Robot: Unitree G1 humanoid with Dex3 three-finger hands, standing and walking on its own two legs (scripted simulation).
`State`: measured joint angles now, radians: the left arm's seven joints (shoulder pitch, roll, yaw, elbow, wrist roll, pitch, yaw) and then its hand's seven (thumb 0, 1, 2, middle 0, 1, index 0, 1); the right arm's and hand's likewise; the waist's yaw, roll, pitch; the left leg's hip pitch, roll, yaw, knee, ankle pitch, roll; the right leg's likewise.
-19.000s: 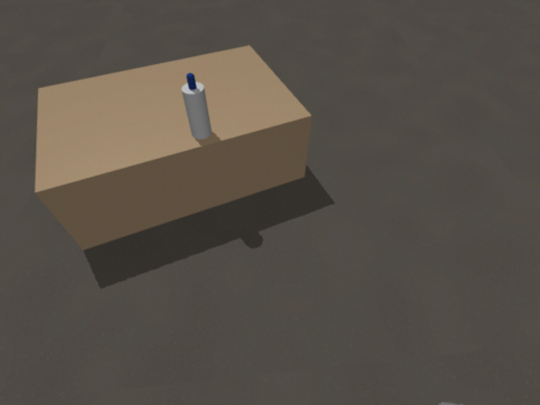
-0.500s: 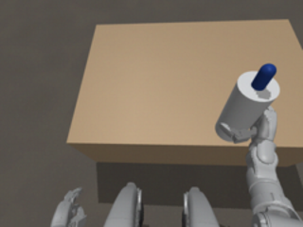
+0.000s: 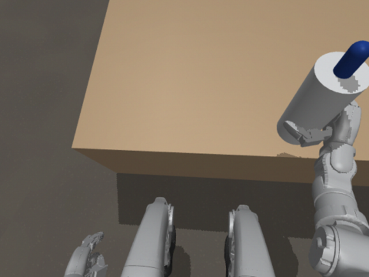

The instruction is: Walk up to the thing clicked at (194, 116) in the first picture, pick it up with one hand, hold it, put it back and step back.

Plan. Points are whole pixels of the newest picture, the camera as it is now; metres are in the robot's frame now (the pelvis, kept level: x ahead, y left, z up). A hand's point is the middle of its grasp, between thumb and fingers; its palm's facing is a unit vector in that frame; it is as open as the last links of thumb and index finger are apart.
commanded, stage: crouch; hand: right
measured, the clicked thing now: (319, 98) +0.45 -0.22 +0.04
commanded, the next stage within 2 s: lower in 0.12 s
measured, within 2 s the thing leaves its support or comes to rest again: neither
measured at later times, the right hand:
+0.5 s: hand (298, 120) +0.45 -0.23 -0.08, palm faces +0.26 +0.97 -0.03, open 11.2 cm
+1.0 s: hand (290, 125) +0.46 -0.23 -0.13, palm faces +0.25 +0.97 -0.03, open 11.2 cm
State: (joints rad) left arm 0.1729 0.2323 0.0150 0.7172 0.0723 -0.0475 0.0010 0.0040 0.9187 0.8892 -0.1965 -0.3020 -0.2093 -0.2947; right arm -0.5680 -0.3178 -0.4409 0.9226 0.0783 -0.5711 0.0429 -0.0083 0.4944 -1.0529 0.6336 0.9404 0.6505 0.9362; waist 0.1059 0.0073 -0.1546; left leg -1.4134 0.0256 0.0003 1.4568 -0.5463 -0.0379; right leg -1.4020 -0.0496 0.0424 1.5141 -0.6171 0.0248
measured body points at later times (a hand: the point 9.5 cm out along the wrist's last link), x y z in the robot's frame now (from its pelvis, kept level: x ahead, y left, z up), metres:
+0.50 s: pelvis -0.02 +0.00 -0.06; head +0.17 -0.03 +0.35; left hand +0.08 +0.28 -0.18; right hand +0.43 -0.28 -0.07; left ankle +0.06 +0.14 -0.57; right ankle +0.04 -0.13 -0.57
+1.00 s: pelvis -0.02 +0.00 -0.12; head +0.18 -0.02 +0.29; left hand +0.06 +0.28 -0.24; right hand +0.44 -0.28 -0.12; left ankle +0.06 +0.14 -0.57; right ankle +0.04 -0.13 -0.57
